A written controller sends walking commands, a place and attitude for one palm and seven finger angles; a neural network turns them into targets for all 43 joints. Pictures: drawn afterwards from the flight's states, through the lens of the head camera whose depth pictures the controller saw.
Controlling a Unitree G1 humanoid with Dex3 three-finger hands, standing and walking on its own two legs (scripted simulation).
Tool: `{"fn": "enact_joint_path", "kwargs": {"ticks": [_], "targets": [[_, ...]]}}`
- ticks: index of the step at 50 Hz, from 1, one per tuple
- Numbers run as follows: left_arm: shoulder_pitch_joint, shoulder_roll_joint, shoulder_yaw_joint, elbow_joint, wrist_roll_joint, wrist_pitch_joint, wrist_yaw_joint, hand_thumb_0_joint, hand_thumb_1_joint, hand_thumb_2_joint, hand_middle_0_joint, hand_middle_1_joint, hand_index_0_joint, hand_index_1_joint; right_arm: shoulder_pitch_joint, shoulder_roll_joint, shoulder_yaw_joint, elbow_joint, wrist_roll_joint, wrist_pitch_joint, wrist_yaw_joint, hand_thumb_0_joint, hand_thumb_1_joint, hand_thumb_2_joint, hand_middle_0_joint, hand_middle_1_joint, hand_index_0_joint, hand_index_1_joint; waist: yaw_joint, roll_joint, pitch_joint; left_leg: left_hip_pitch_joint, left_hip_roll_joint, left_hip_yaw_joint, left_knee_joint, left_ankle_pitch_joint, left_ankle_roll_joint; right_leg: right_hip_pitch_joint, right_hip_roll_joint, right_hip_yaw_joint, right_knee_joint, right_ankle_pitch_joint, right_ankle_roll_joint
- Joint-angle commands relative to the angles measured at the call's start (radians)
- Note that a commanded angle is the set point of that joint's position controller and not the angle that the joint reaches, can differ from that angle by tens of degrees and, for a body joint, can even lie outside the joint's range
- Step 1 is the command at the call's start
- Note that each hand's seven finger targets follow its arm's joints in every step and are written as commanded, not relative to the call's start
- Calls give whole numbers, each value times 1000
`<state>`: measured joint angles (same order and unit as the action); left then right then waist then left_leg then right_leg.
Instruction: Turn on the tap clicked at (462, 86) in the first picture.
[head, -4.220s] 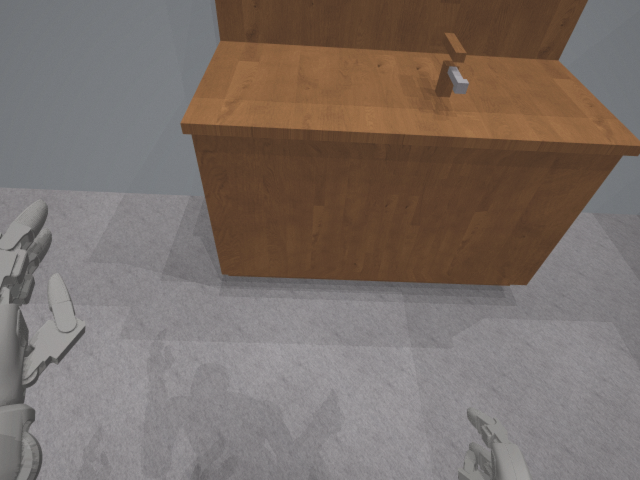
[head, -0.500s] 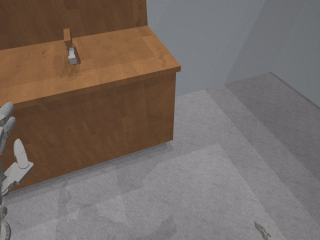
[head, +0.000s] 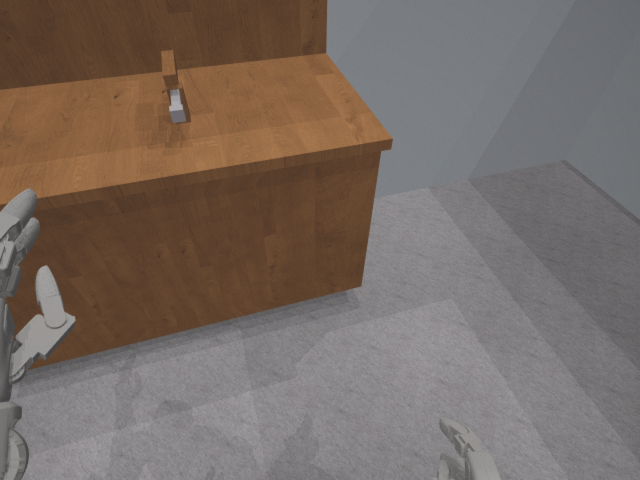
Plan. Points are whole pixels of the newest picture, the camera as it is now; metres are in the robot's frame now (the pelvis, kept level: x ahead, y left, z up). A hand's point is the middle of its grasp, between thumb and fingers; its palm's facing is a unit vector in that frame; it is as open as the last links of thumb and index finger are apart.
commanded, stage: take the last steps up to it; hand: left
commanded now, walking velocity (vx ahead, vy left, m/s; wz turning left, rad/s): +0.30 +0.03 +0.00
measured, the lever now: (177, 113) +0.79 +0.39 +0.04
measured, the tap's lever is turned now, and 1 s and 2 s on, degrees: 0 0 0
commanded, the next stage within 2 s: come to a stop and stand still in 1.64 s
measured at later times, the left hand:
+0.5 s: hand (104, 227) +0.32 +0.27 +0.18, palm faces +0.45 -0.82 -0.35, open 7.4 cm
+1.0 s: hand (182, 180) +0.42 +0.22 +0.17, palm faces +0.40 -0.81 -0.44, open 7.4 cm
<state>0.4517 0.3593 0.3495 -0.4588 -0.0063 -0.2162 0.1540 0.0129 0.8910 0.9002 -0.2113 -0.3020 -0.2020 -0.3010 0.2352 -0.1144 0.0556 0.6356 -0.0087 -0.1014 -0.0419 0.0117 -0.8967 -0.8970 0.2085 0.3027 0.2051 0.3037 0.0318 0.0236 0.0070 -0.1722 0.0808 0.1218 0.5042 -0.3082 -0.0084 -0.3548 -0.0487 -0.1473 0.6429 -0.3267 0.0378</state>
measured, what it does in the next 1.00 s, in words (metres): walks ahead: right foot, then left foot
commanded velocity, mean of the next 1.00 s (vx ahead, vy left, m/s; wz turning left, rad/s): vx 0.30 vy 0.04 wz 0.02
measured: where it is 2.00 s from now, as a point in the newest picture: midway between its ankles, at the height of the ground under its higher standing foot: (335, 447)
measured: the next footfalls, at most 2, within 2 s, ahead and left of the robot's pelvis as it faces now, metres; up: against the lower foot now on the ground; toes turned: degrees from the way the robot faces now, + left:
right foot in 0.04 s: +0.09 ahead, -0.11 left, +0.00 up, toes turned -9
left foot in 0.40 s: +0.16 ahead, +0.13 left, +0.00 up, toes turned +8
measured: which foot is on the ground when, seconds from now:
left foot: down 0.00-0.04, up 0.06-0.38, down 0.40-0.80, up 0.82-1.00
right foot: up 0.00-0.02, down 0.04-0.42, up 0.44-0.76, down 0.78-1.00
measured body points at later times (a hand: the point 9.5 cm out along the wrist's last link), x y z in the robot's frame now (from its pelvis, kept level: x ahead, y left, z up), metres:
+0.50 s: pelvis +0.10 +0.02 -0.01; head +0.11 +0.04 +0.44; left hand +0.29 +0.31 +0.20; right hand +0.25 -0.22 -0.08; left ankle +0.12 +0.13 -0.74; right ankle +0.05 -0.09 -0.69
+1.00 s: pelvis +0.20 -0.02 +0.00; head +0.24 -0.03 +0.45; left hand +0.39 +0.26 +0.19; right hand +0.37 -0.27 -0.10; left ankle +0.21 +0.12 -0.66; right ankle +0.21 -0.09 -0.74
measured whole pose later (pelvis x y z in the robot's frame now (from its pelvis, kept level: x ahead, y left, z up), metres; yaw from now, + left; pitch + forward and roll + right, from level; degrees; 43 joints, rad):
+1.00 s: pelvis +0.20 -0.02 +0.00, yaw +1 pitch +0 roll +1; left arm 0.47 0.34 0.36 -0.49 -0.02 -0.22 0.15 0.01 0.89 0.90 -0.22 -0.30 -0.21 -0.30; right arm 0.17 -0.24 -0.02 0.65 0.00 -0.04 -0.05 0.01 -0.90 -0.90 0.20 0.30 0.20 0.30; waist -0.01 0.00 0.08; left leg -0.55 0.08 0.06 1.11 -0.31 -0.03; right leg -0.24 -0.03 -0.19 0.50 -0.26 -0.07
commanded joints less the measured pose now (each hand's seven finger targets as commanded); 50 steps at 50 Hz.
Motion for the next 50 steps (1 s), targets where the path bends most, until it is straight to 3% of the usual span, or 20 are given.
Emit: {"fn": "enact_joint_path", "kwargs": {"ticks": [1, 2, 3, 4, 6, 10, 18, 19, 21, 23, 26, 29, 37, 38, 39, 40, 42, 44, 47, 50], "targets": [[-159, 181, 95, -195, 9, -46, 21, 0, 900, 900, -200, -300, -200, -300, -121, -176, -86, -139, 7, -32, -24, 0, -900, -900, 200, 300, 200, 300, -26, -7, -116, -207, 107, -43, 170, -28, 79, 331, -59, 115, -242, 8, -76], [-161, 213, 112, -200, 12, -43, 24, 0, 900, 900, -200, -300, -200, -300, -122, -155, -86, -150, 13, -26, -22, 0, -900, -900, 200, 300, 200, 300, -27, -256, -133, -397, -14, 23, 441, -159, 33, 421, -267, 484, -335, 10, -178], [-177, 235, 133, -228, -1, -46, 28, 0, 900, 900, -200, -300, -200, -300, -161, -170, -86, -164, 11, -33, -23, 0, -900, -900, 200, 300, 200, 300, -7, -289, -97, -519, -50, -50, 643, -261, 8, 420, -393, 667, -400, 77, -256], [-217, 210, 122, -243, -3, -55, 21, 0, 900, 900, -200, -300, -200, -300, -158, -183, -100, -146, 9, -32, -14, 0, -900, -900, 200, 300, 200, 300, -26, -207, -105, -497, -12, -139, 717, -205, 1, 348, -395, 641, -423, -93, -254], [-90, 215, 145, -232, -7, -65, 20, 0, 900, 900, -200, -300, -200, -300, -140, -186, -100, -134, 11, -18, -8, 0, -900, -900, 200, 300, 200, 300, -27, -97, -51, -502, 29, -148, 715, -107, -15, 282, -353, 519, -414, -46, -260], [-8, 205, 165, -276, -13, -85, 20, 0, 900, 900, -200, -300, -200, -300, -153, -170, -90, -151, 11, 13, -12, 0, -900, -900, 200, 300, 200, 300, -36, -105, -74, -355, 43, -80, 452, -40, -15, 187, -273, 224, -380, 160, -202], [-35, 170, 133, -307, -20, -71, 51, 0, 900, 900, -200, -300, -200, -300, -81, -190, -120, -177, 4, -13, -37, 0, -900, -900, 200, 300, 200, 300, -36, -68, -125, -23, -35, 52, -33, 103, 7, 191, -170, 164, -200, 94, -140], [-44, 159, 117, -298, -19, -72, 48, 0, 900, 900, -200, -300, -200, -300, -69, -205, -127, -179, 9, -14, -46, 0, -900, -900, 200, 300, 200, 300, -50, 38, -119, 74, 2, -11, -86, 98, 27, 115, -131, 131, -69, 84, -105], [-85, 156, 105, -310, -13, -90, 45, 0, 900, 900, -200, -300, -200, -300, -78, -223, -126, -194, 13, -16, -38, 0, -900, -900, 200, 300, 200, 300, -49, 308, -106, 216, 311, -484, -198, 279, 196, -199, 31, 44, 341, -279, -33], [-125, 204, 126, -240, 1, -87, 33, 0, 900, 900, -200, -300, -200, -300, -98, -201, -107, -168, 0, -24, -31, 0, -900, -900, 200, 300, 200, 300, -56, 233, -29, 83, 346, -520, -253, 166, 244, -277, -31, 127, 515, -238, -36], [-106, 163, 94, -294, 1, -85, 21, 0, 900, 900, -200, -300, -200, -300, -83, -205, -119, -148, 15, -37, -17, 0, -900, -900, 200, 300, 200, 300, -42, 172, -45, 109, 261, -313, -195, 275, 212, -296, -45, 99, 452, -122, -20], [-20, 157, 104, -314, -5, -72, 13, 0, 900, 900, -200, -300, -200, -300, -78, -200, -112, -153, 14, -45, -5, 0, -900, -900, 200, 300, 200, 300, -36, 207, -79, 55, 199, -178, -199, 313, 169, -173, -27, 39, 286, -30, -15], [-55, 170, 135, -193, -14, -48, 16, 0, 900, 900, -200, -300, -200, -300, -111, -183, -95, -151, 12, -29, -21, 0, -900, -900, 200, 300, 200, 300, -28, 112, -109, -46, 168, -64, 13, 237, 101, 198, 44, -55, -170, 76, -24], [-72, 181, 136, -177, -8, -44, 17, 0, 900, 900, -200, -300, -200, -300, -110, -171, -95, -146, 15, -22, -22, 0, -900, -900, 200, 300, 200, 300, -24, -14, -135, -136, 124, -28, 196, 155, 82, 304, -32, 51, -219, 91, -59], [-75, 187, 126, -157, 0, -36, 17, 0, 900, 900, -200, -300, -200, -300, -101, -140, -90, -153, 18, -13, -20, 0, -900, -900, 200, 300, 200, 300, -33, -255, -164, -334, 1, 39, 467, -47, 41, 417, -237, 395, -286, 116, -156], [-98, 214, 148, -180, -15, -34, 20, 0, 900, 900, -200, -300, -200, -300, -154, -157, -87, -178, 18, -21, -19, 0, -900, -900, 200, 300, 200, 300, -13, -348, -119, -501, -59, -39, 681, -266, 12, 418, -387, 651, -370, 180, -243], [-112, 203, 144, -182, -24, -53, 6, 0, 900, 900, -200, -300, -200, -300, -124, -179, -106, -138, 14, -25, -11, 0, -900, -900, 200, 300, 200, 300, -28, -202, -69, -494, 4, -153, 789, -137, -7, 283, -366, 578, -413, -13, -231], [-69, 208, 157, -208, -15, -61, 2, 0, 900, 900, -200, -300, -200, -300, -152, -172, -93, -128, 14, 6, -6, 0, -900, -900, 200, 300, 200, 300, -31, -109, -65, -503, 27, -142, 781, -56, -24, 270, -310, 392, -368, 149, -211], [-60, 195, 147, -260, -12, -81, 11, 0, 900, 900, -200, -300, -200, -300, -152, -179, -93, -137, 9, 13, -8, 0, -900, -900, 200, 300, 200, 300, -42, -70, -72, -462, 40, -100, 646, 6, -26, 247, -282, 217, -364, 336, -194], [-27, 213, 165, -322, -18, -86, 25, 0, 900, 900, -200, -300, -200, -300, -147, -173, -101, -166, 8, 5, -14, 0, -900, -900, 200, 300, 200, 300, -24, -94, -88, -360, 35, -41, 379, 15, -12, 259, -266, 168, -340, 409, -197]]}}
